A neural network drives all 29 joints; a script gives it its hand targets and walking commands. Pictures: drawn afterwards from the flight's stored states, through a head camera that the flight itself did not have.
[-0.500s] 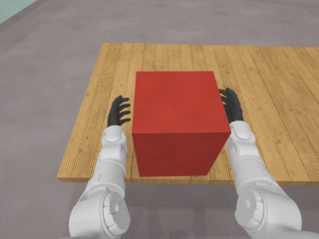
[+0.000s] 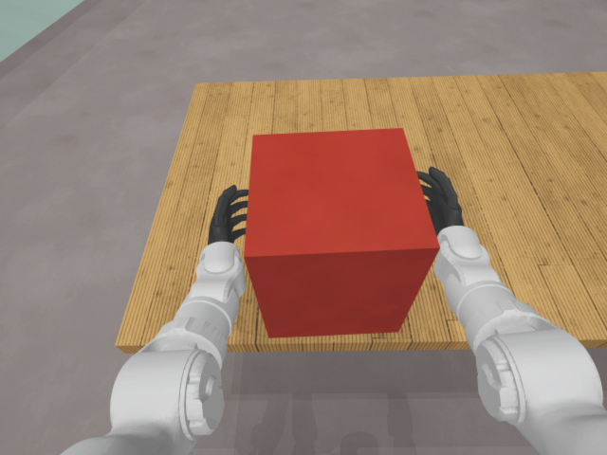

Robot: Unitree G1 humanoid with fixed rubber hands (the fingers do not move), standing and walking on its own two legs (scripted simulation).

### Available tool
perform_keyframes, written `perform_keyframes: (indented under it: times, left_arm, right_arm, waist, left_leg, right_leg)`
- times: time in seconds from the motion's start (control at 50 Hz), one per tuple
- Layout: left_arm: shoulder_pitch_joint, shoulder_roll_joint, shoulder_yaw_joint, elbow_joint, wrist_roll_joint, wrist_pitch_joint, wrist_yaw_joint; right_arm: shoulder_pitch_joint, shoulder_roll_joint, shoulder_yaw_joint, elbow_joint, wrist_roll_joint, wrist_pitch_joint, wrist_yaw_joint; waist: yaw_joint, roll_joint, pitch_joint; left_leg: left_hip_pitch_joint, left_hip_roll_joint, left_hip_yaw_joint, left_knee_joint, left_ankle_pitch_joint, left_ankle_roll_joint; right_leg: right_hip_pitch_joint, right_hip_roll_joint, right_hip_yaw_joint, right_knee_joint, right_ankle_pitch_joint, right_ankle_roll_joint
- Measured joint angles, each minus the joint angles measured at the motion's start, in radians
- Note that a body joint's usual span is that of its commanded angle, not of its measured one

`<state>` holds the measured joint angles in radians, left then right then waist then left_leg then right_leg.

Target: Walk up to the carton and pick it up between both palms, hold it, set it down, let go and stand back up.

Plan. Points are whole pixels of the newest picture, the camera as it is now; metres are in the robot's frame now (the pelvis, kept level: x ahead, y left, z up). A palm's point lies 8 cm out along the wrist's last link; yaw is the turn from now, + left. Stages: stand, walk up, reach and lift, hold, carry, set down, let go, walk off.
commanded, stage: set down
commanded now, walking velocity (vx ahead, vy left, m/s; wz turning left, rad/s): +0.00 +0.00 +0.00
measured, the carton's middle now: (330, 240) +0.42 -0.02 +0.01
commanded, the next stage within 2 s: none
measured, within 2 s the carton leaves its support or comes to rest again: neither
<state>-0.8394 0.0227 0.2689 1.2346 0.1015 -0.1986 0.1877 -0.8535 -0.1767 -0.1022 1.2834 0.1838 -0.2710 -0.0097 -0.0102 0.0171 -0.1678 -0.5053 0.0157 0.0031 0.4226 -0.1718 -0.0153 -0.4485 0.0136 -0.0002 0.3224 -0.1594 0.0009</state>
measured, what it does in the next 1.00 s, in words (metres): stands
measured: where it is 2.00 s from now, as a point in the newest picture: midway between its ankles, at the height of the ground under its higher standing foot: outside the picture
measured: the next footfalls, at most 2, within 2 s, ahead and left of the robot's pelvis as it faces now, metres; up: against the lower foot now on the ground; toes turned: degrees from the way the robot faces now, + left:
none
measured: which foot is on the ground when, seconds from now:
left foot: down 0.00-1.00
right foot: down 0.00-1.00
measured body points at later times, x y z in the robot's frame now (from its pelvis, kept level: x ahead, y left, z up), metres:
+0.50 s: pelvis -0.04 +0.00 +0.00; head +0.00 +0.01 +0.45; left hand +0.34 +0.18 +0.01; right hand +0.33 -0.20 +0.01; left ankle -0.02 +0.12 -0.74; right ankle -0.02 -0.12 -0.74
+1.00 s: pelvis -0.03 -0.01 +0.00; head -0.02 +0.00 +0.45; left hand +0.25 +0.18 -0.02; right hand +0.27 -0.23 -0.01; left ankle -0.02 +0.12 -0.74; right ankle -0.02 -0.12 -0.74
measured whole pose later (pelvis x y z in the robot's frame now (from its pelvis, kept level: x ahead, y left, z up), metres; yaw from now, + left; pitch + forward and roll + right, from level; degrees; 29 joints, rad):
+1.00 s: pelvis -0.03 -0.01 +0.00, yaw +0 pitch +7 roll -1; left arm -0.09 0.02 0.12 0.67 -0.07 -0.26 0.14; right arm -0.26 -0.22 0.06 0.96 0.31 -0.38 0.02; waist -0.01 0.00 -0.13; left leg -0.36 0.03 0.00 0.41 -0.18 -0.02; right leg -0.33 0.03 0.00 0.37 -0.16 -0.01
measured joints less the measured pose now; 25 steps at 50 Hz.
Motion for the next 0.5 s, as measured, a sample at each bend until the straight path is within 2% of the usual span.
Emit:
perform_keyframes:
  times: [0.18, 0.28, 0.4, 0.5]
  left_arm:
    - [0.109, 0.006, 0.000, 0.014, -0.021, -0.082, -0.011]
    - [0.177, 0.008, -0.003, -0.035, -0.039, -0.122, -0.029]
    - [0.263, 0.024, -0.035, -0.098, -0.071, -0.140, -0.036]
    - [0.276, 0.059, -0.102, -0.123, -0.143, -0.141, -0.016]
  right_arm:
    - [0.022, -0.016, 0.102, 0.010, 0.079, -0.045, -0.024]
    - [0.085, -0.024, 0.155, 0.010, 0.126, -0.065, -0.022]
    - [0.198, -0.025, 0.158, 0.010, 0.134, -0.077, -0.014]
    - [0.236, -0.026, 0.159, -0.036, 0.126, -0.077, 0.016]
  waist:
    - [0.000, 0.014, -0.001]
    - [0.000, 0.016, -0.001]
    - [0.000, 0.007, -0.001]
    - [0.000, -0.004, 0.000]
  left_leg:
    - [0.002, 0.014, 0.000, 0.002, 0.008, -0.001]
    - [0.005, 0.019, 0.000, 0.002, 0.002, -0.001]
    - [0.006, 0.019, 0.000, 0.012, -0.003, -0.001]
    - [0.006, 0.019, 0.000, 0.033, -0.003, -0.001]
  right_leg:
    - [0.000, 0.014, 0.000, 0.001, 0.015, -0.003]
    - [0.000, 0.018, 0.000, 0.005, 0.024, -0.003]
    - [0.001, 0.018, 0.000, 0.013, 0.034, -0.003]
    - [0.000, 0.018, 0.000, 0.034, 0.033, -0.003]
